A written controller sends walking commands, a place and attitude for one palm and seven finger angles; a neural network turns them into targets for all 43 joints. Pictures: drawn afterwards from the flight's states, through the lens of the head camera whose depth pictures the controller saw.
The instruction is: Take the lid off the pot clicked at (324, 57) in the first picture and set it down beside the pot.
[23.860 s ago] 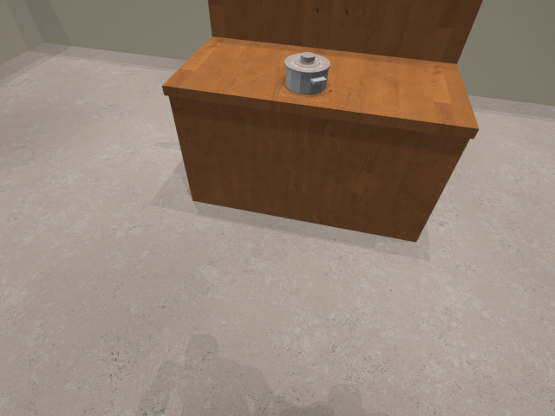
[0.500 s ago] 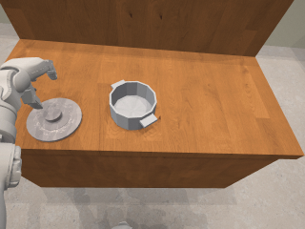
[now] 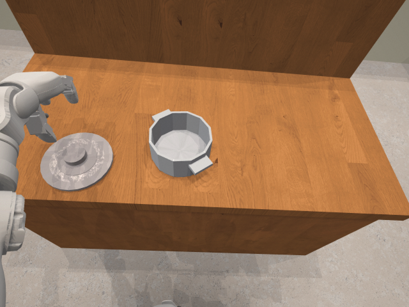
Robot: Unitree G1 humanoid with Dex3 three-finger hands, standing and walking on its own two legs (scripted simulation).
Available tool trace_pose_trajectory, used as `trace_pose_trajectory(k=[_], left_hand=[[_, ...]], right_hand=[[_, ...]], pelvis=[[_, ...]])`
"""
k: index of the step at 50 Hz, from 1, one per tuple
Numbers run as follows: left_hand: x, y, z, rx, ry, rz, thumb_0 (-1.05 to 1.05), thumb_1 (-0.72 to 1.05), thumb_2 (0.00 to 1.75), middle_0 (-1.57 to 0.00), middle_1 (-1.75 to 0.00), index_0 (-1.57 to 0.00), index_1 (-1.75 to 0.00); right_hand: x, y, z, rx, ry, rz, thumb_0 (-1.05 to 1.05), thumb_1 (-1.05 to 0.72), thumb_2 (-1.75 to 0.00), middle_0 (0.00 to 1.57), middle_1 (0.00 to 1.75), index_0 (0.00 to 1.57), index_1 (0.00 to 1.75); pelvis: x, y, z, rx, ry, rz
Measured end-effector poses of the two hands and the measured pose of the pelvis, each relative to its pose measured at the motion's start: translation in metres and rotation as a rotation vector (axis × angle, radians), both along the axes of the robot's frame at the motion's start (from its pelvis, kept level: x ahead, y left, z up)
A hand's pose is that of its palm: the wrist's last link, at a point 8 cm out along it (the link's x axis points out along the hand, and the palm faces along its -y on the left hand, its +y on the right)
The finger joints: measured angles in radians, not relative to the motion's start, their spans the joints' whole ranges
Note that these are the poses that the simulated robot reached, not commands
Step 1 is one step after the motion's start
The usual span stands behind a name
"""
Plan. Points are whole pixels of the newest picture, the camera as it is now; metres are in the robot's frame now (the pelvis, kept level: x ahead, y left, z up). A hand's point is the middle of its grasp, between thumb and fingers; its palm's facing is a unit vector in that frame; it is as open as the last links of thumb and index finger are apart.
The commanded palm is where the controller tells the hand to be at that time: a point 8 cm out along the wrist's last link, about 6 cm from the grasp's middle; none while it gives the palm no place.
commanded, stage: draw the hand back to the body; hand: left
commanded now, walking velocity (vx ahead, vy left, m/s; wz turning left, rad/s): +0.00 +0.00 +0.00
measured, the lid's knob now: (74, 154) +0.46 +0.31 -0.07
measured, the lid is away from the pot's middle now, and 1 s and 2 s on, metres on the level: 0.26 0.26 0.26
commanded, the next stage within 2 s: none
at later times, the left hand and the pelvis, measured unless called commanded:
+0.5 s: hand (60, 124) +0.41 +0.26 +0.11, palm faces -0.08 -0.63 -0.77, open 11.0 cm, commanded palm +0.39 +0.29 +0.16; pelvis +0.00 -0.01 +0.01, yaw +1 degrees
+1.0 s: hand (70, 128) +0.37 +0.21 +0.16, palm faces +0.42 -0.85 -0.31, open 9.5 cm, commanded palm +0.31 +0.25 +0.17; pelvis +0.03 -0.07 +0.02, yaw +1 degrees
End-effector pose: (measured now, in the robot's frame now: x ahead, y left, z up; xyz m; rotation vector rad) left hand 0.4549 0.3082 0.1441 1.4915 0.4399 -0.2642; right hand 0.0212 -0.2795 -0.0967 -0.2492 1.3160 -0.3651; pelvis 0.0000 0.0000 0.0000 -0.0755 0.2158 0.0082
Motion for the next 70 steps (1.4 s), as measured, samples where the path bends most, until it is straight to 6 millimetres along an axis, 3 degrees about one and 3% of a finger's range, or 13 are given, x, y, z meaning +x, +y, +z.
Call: trace_pose_trajectory(k=[10, 21, 27, 33, 47, 53, 62, 70], left_hand=[[-0.013, -0.001, 0.003, -0.006, -0.031, -0.006, 0.00, 0.04, 0.57, -0.34, -0.91, -0.34, -0.91], [-0.046, -0.006, 0.008, -0.024, -0.071, -0.012, 0.00, 0.03, 0.57, -0.34, -0.91, -0.34, -0.91], [-0.063, -0.024, 0.004, -0.806, -0.459, 0.221, 0.01, 0.03, 0.57, -0.34, -0.91, -0.34, -0.91], [-0.069, -0.027, 0.009, -1.063, -0.689, 0.373, 0.00, 0.06, 0.58, -0.34, -0.89, -0.33, -0.89], [-0.118, -0.050, 0.026, -1.067, -0.825, 0.422, 0.01, 0.30, 0.67, -0.30, -0.72, -0.29, -0.72], [-0.140, -0.061, 0.021, -1.056, -0.819, 0.467, 0.01, 0.43, 0.72, -0.28, -0.63, -0.27, -0.63], [-0.174, -0.074, 0.029, -1.043, -0.863, 0.472, 0.01, 0.62, 0.79, -0.25, -0.49, -0.25, -0.49], [-0.204, -0.082, 0.029, -1.044, -0.877, 0.465, 0.02, 0.79, 0.86, -0.23, -0.37, -0.22, -0.38]], right_hand=[[0.012, 0.002, -0.001, 0.042, -0.009, 0.002, 0.01, -0.90, -0.89, 0.20, 0.30, 0.20, 0.30], [0.062, 0.013, 0.000, 0.110, -0.134, 0.074, 0.01, -0.90, -0.89, 0.20, 0.30, 0.20, 0.30], [0.087, 0.022, 0.011, 0.099, -0.236, 0.169, 0.01, -0.90, -0.89, 0.20, 0.30, 0.20, 0.30], [0.104, 0.013, 0.027, 0.080, -0.346, 0.192, 0.01, -0.90, -0.89, 0.20, 0.30, 0.20, 0.30], [0.130, -0.031, 0.019, 0.086, -0.389, 0.208, 0.01, -0.90, -0.89, 0.20, 0.30, 0.20, 0.30], [0.146, -0.044, 0.020, 0.095, -0.427, 0.219, 0.01, -0.90, -0.89, 0.20, 0.30, 0.20, 0.30], [0.170, -0.051, 0.028, 0.107, -0.520, 0.258, 0.01, -0.90, -0.89, 0.20, 0.30, 0.20, 0.30], [0.177, -0.049, 0.034, 0.112, -0.568, 0.291, 0.01, -0.90, -0.89, 0.20, 0.30, 0.20, 0.30]], pelvis=[[0.005, -0.003, 0.004, 0.006, -0.022, 0.005], [0.002, -0.009, 0.008, 0.020, -0.073, 0.016], [0.003, -0.017, 0.013, 0.034, -0.150, 0.014], [0.013, -0.029, 0.017, 0.036, -0.179, 0.006], [0.032, -0.059, 0.018, 0.054, -0.211, 0.007], [0.032, -0.075, 0.018, 0.059, -0.228, 0.015], [0.029, -0.090, 0.018, 0.064, -0.254, 0.022], [0.023, -0.095, 0.018, 0.065, -0.274, 0.027]])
